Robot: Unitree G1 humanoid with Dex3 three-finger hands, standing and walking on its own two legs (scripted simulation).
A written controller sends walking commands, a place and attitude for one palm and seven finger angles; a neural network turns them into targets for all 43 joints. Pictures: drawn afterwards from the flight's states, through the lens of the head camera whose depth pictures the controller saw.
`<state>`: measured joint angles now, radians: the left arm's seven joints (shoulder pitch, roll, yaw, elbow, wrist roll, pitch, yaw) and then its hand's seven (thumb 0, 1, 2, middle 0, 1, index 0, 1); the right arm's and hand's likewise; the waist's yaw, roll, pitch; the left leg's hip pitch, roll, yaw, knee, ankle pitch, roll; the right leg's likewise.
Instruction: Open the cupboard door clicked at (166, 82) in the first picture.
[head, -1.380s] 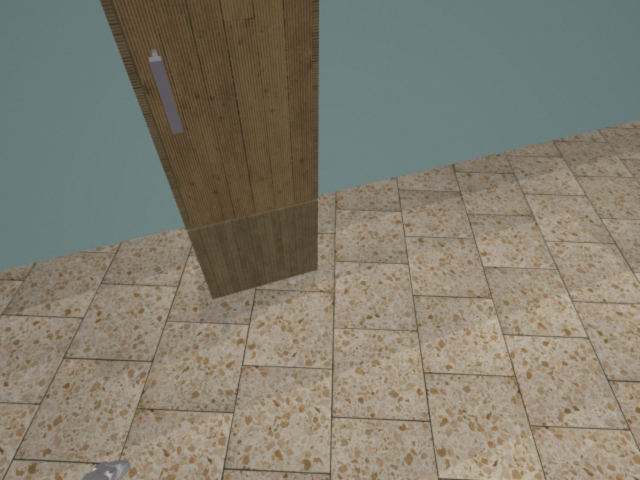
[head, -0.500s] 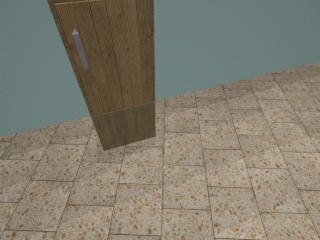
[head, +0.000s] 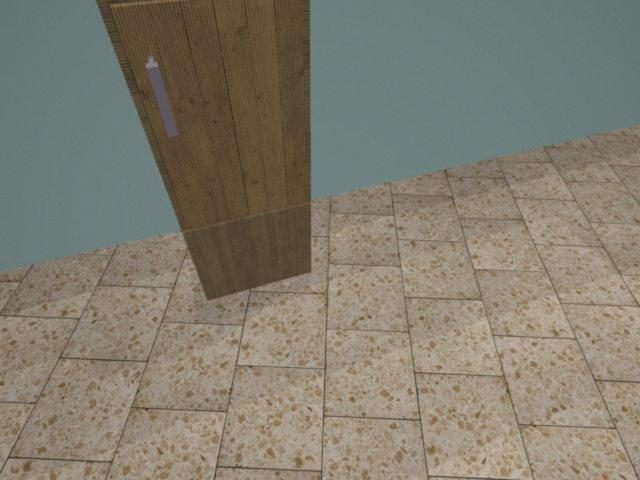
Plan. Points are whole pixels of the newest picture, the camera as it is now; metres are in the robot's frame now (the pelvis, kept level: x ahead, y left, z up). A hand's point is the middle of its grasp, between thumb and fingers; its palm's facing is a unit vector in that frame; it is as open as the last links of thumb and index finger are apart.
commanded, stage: look at it before walking up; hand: left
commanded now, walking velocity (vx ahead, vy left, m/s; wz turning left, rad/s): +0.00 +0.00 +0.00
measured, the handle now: (162, 97) +0.82 +0.39 +0.06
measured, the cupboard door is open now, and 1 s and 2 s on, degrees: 0 0 0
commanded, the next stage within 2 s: turn to face it in 0.06 s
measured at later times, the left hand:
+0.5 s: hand out of the picture +0.04 +0.23 -0.18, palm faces +0.10 -0.96 -0.26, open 7.4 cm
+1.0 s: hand out of the picture -0.03 +0.21 -0.17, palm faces +0.31 -0.92 -0.25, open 7.4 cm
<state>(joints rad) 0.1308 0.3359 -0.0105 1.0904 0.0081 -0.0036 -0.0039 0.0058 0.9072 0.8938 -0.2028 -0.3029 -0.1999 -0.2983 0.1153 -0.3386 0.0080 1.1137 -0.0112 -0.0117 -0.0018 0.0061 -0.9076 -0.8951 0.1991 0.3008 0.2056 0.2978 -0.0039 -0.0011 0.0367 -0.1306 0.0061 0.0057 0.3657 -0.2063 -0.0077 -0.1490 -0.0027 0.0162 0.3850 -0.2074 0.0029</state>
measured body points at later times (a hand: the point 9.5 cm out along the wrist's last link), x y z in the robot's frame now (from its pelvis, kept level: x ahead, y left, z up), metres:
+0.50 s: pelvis -0.01 +0.02 -0.02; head +0.01 +0.03 +0.43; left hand +0.04 +0.28 -0.16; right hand +0.07 -0.24 -0.16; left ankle -0.02 +0.12 -0.74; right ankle +0.00 -0.12 -0.75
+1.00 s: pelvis -0.03 +0.01 -0.01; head -0.01 +0.00 +0.44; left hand -0.04 +0.26 -0.15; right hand +0.06 -0.22 -0.17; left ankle -0.01 +0.12 -0.75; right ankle -0.02 -0.12 -0.75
